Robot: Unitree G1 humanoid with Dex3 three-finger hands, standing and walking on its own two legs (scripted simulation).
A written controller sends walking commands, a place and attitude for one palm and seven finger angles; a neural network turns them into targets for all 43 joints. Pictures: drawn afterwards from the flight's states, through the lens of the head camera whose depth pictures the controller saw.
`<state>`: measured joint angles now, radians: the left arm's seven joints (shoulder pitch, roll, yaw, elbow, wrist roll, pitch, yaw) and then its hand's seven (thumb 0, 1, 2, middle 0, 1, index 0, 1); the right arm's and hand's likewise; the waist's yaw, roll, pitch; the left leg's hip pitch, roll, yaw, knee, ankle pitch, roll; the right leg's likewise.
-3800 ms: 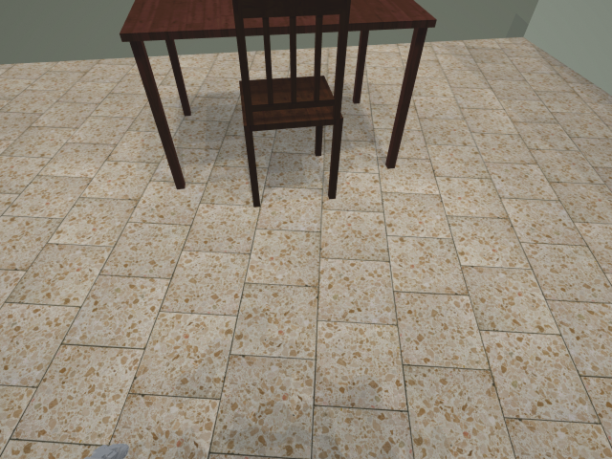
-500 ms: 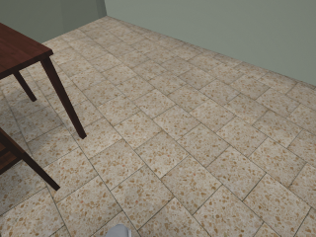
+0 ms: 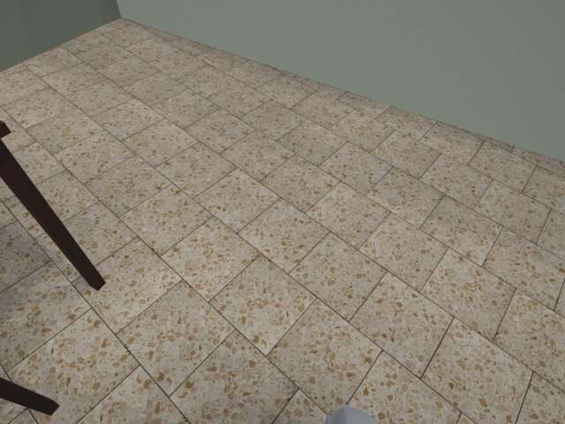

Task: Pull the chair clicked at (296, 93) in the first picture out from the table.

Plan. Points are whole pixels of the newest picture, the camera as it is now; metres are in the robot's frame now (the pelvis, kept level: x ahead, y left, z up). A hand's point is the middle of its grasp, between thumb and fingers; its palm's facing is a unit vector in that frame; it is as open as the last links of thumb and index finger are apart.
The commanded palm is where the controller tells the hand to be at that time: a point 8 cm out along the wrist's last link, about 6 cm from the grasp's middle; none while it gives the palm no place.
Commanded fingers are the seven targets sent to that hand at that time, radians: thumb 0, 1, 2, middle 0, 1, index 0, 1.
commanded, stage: turn to face it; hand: left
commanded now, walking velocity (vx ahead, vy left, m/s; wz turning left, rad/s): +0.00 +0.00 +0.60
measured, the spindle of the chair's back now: out of the picture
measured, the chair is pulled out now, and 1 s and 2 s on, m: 0.00 0.00 0.00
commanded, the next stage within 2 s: take the last steps up to it in 1.84 s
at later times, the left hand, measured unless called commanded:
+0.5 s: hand out of the picture +0.07 +0.22 -0.20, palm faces +0.31 -0.93 -0.20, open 7.3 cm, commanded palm none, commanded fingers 0.00 0.90 0.90 -0.20 -0.30 -0.20 -0.30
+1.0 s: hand out of the picture +0.01 +0.17 -0.15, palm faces +0.54 -0.78 -0.30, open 7.3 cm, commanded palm none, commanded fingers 0.00 0.90 0.90 -0.20 -0.30 -0.20 -0.30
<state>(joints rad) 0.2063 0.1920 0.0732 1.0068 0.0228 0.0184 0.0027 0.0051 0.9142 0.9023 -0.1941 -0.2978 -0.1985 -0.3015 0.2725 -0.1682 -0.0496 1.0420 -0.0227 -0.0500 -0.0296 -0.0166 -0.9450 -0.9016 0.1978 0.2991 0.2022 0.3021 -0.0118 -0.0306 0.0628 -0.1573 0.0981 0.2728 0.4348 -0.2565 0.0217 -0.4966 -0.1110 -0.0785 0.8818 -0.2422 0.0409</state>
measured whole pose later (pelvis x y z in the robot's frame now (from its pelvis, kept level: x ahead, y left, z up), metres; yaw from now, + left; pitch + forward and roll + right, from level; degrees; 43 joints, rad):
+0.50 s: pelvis +0.04 +0.01 -0.03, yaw +16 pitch -1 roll -1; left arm 0.16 0.22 0.08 0.94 0.01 0.06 0.03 0.00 0.91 0.90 -0.20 -0.30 -0.21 -0.30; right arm 0.19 -0.21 -0.08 0.94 -0.02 0.02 0.02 0.00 -0.91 -0.90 0.19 0.30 0.20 0.30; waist -0.02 -0.04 0.07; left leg -0.39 0.06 0.12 0.73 -0.32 0.03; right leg -0.36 -0.19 -0.21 0.87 -0.50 0.07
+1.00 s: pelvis +0.04 -0.05 -0.01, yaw +34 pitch +0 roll +1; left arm 0.19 0.18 0.04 0.87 0.01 0.03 0.02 0.01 0.91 0.90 -0.20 -0.30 -0.20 -0.30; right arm 0.20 -0.26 -0.10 0.93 -0.02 0.08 0.02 0.01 -0.91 -0.90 0.20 0.30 0.20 0.30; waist -0.02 0.07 0.06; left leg -0.52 -0.05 -0.06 0.94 -0.40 -0.04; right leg -0.24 -0.05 -0.09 0.55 -0.31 -0.01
